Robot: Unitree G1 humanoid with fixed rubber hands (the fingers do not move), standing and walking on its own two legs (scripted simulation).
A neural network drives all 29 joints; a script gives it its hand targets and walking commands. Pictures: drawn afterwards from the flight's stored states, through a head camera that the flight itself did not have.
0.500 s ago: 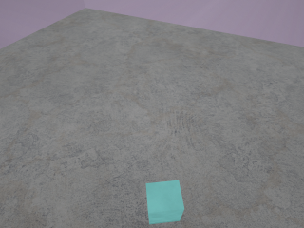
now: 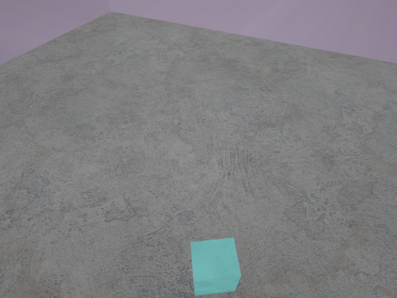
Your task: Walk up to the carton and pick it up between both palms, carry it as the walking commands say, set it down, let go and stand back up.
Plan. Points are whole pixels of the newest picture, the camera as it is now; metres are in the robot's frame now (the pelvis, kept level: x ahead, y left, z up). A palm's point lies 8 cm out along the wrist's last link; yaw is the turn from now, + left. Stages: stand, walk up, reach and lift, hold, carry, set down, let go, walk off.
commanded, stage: walk up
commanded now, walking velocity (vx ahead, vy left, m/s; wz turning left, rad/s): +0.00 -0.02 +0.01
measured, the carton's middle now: (213, 267) +0.39 -0.03 -0.65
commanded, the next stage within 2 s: none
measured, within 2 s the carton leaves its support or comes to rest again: neither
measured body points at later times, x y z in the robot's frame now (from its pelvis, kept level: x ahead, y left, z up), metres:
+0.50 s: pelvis +0.00 -0.01 +0.00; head +0.01 +0.00 +0.45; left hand +0.00 +0.24 -0.16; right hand +0.01 -0.26 -0.15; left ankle -0.02 +0.12 -0.75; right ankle -0.01 -0.10 -0.75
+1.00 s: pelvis +0.00 -0.01 +0.00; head +0.01 -0.01 +0.45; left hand +0.00 +0.22 -0.16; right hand +0.00 -0.25 -0.15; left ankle -0.02 +0.12 -0.75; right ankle -0.01 -0.10 -0.75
